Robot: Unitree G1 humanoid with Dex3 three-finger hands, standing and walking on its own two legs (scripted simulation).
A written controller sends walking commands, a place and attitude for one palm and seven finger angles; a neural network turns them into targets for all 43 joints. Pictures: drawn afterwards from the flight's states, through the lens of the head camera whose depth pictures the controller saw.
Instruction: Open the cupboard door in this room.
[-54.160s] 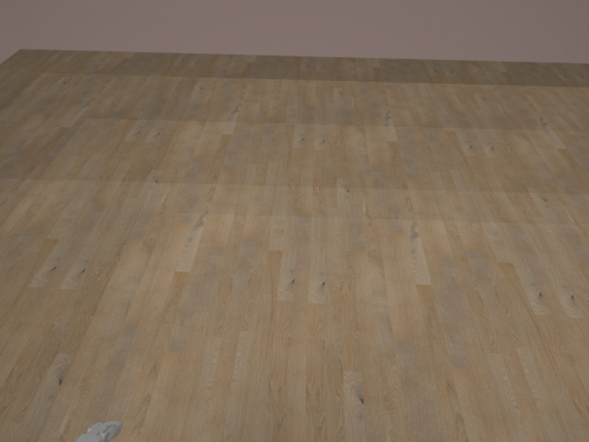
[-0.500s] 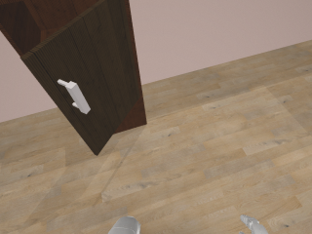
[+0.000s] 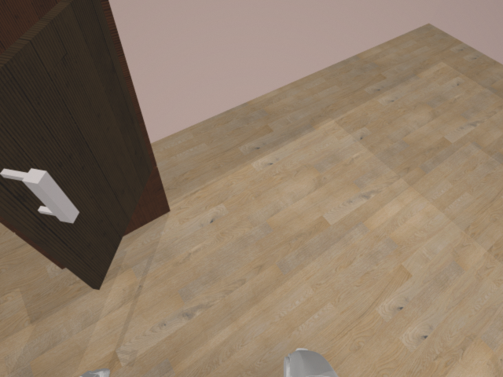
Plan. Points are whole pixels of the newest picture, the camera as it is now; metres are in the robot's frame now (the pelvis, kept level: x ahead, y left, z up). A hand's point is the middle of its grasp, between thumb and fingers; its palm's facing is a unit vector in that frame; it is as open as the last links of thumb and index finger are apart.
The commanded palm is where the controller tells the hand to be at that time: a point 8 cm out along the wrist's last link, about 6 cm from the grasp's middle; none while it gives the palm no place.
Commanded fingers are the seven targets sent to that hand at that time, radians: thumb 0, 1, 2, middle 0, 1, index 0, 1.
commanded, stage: walk to a spot facing it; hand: left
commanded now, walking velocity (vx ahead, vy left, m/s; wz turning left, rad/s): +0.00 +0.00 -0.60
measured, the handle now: (41, 196) +0.35 +0.39 +0.01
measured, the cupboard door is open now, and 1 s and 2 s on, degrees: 44 44 44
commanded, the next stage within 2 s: turn to face it in 1.94 s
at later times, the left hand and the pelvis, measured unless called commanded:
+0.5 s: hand (193, 348) +0.17 +0.11 -0.16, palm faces -0.28 -0.93 -0.23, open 7.4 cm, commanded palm none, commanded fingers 0.00 0.90 0.90 -0.20 -0.30 -0.20 -0.30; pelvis +0.04 -0.05 +0.00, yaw -18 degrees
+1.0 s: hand (246, 246) +0.39 +0.04 -0.18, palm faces -0.58 -0.80 -0.16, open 7.4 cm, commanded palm none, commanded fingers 0.00 0.90 0.90 -0.20 -0.30 -0.20 -0.30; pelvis +0.20 -0.07 -0.01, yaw -37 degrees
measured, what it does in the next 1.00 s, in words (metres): walks ahead, turning right: right foot, then left foot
